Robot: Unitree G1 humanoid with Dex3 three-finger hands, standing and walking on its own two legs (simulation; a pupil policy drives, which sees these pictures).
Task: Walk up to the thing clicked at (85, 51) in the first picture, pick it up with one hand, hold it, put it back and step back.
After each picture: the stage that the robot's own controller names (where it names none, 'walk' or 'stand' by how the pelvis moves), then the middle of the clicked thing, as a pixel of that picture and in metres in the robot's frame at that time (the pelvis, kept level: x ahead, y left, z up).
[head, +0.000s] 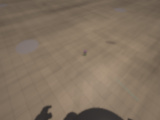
stand; (85, 53) +1.32 +0.12 -0.72
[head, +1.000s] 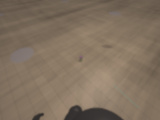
walk; (80, 58) +1.20 +0.27 -0.72
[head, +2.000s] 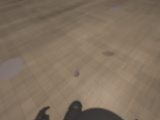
walk; (77, 73) +0.76 +0.27 -0.72
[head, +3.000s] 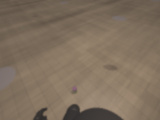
walk; (74, 90) +0.51 +0.23 -0.72
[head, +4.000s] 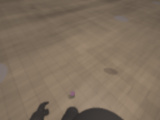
stand; (72, 94) +0.40 +0.18 -0.70
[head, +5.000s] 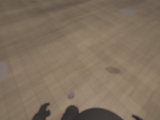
stand; (72, 95) +0.34 +0.20 -0.70
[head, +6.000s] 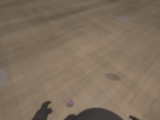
stand; (71, 103) +0.30 +0.21 -0.72
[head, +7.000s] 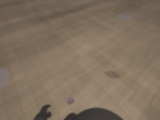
stand; (71, 100) +0.32 +0.22 -0.72
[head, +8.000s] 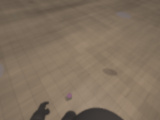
stand; (69, 96) +0.34 +0.20 -0.71
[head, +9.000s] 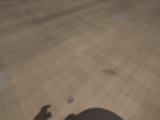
stand; (71, 99) +0.35 +0.23 -0.72
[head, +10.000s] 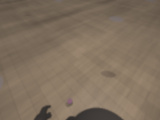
stand; (70, 102) +0.33 +0.23 -0.72
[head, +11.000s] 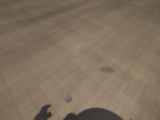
stand; (69, 98) +0.34 +0.24 -0.72
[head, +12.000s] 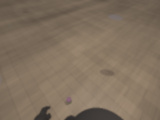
stand; (69, 100) +0.33 +0.23 -0.72
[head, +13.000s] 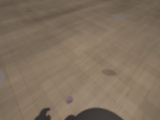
stand; (70, 99) +0.34 +0.23 -0.72
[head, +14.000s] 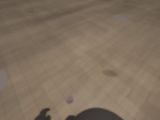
stand; (70, 99) +0.34 +0.23 -0.73
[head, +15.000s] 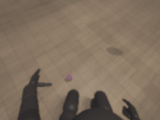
go down; (69, 78) +0.40 +0.20 -0.57
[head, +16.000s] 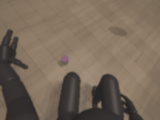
go down; (64, 60) +0.46 +0.20 -0.32
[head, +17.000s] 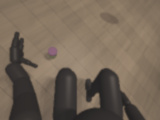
close in; (52, 53) +0.46 +0.22 -0.27
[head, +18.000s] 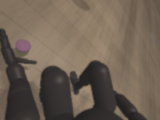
close; (22, 48) +0.45 +0.25 -0.23
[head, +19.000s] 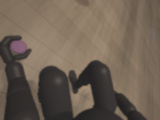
lift; (19, 49) +0.44 +0.26 -0.24
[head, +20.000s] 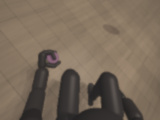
lift; (52, 59) +0.37 +0.26 -0.11
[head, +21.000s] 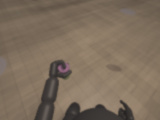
hold; (64, 71) +0.33 +0.18 +0.04
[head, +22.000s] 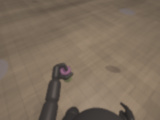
hold; (66, 74) +0.32 +0.17 +0.00
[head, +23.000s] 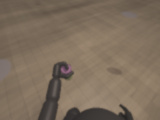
hold; (67, 72) +0.33 +0.17 +0.02
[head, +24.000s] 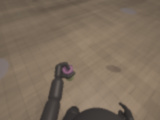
crouch; (68, 73) +0.33 +0.16 +0.00
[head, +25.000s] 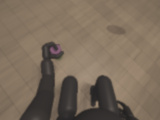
crouch; (57, 53) +0.46 +0.21 -0.10
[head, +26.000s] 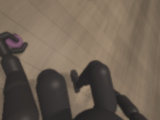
lower; (16, 45) +0.46 +0.27 -0.24
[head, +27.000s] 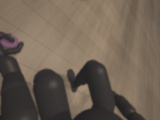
lower; (11, 45) +0.46 +0.27 -0.24
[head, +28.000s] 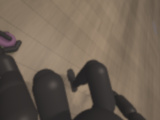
lower; (9, 44) +0.47 +0.28 -0.24
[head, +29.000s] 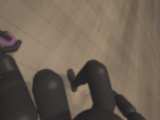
lower; (9, 43) +0.47 +0.28 -0.24
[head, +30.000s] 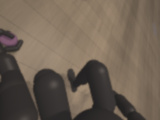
loosen; (10, 43) +0.47 +0.28 -0.24
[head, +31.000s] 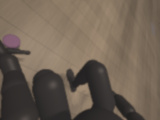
withdraw; (12, 44) +0.46 +0.27 -0.25
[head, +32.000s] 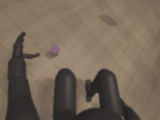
stand; (54, 51) +0.47 +0.22 -0.28
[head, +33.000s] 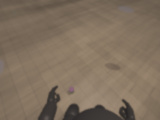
stand; (71, 90) +0.41 +0.18 -0.64
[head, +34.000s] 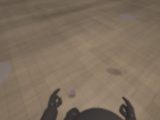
stand; (73, 94) +0.42 +0.19 -0.67
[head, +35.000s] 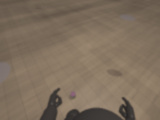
stand; (73, 95) +0.40 +0.18 -0.67
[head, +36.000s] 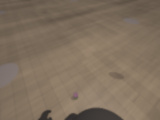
stand; (75, 96) +0.41 +0.18 -0.72
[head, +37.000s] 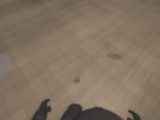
walk; (77, 79) +0.50 +0.13 -0.70
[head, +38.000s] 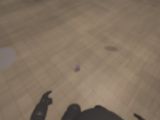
walk; (77, 68) +0.71 +0.17 -0.70
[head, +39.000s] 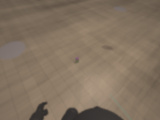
stand; (77, 60) +1.02 +0.21 -0.71
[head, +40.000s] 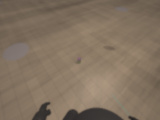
stand; (79, 60) +1.03 +0.21 -0.71
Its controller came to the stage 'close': yes
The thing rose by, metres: 0.72
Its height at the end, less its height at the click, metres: +0.00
